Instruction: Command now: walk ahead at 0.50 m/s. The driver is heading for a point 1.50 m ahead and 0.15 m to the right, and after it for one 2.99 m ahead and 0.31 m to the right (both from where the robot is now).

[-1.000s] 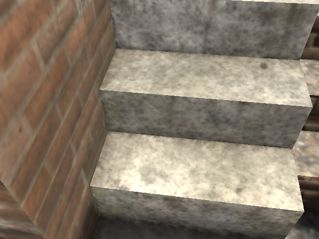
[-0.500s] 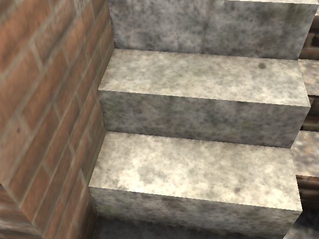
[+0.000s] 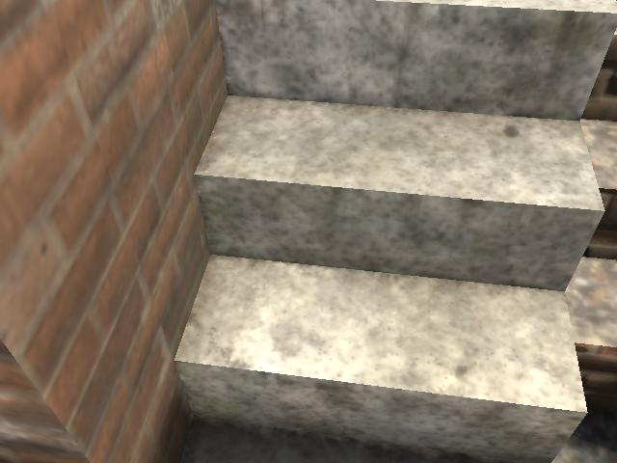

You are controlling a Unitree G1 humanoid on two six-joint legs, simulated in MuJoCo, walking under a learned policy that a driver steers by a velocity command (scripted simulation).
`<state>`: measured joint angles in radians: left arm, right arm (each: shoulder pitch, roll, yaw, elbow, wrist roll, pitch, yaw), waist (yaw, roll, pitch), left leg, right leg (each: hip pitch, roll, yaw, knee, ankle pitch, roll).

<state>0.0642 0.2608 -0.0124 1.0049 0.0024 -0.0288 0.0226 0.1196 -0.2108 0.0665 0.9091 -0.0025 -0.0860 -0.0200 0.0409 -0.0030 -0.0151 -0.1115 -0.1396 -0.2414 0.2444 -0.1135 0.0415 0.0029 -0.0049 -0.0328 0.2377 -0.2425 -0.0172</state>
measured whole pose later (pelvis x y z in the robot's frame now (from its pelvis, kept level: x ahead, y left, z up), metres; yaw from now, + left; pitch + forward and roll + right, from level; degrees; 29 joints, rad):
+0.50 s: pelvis +0.00 +0.00 +0.00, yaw +0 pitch +0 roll +1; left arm 0.06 0.26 -0.01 1.02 0.00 -0.03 0.02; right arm 0.12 -0.21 0.06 0.92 0.00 -0.09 -0.02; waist 0.04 0.00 -0.01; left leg -0.12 -0.14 -0.24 0.25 -0.11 0.04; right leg 0.00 -0.01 -0.03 0.24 -0.24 -0.01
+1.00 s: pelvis -0.02 +0.00 +0.00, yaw +0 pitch -1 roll +0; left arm 0.15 0.26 0.03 1.08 0.00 0.02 0.03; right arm 0.19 -0.22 0.04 0.96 -0.02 -0.06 -0.04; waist 0.03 0.00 0.02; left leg -0.19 -0.13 -0.24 0.37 -0.15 0.03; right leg -0.05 0.01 -0.05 0.33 -0.27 -0.02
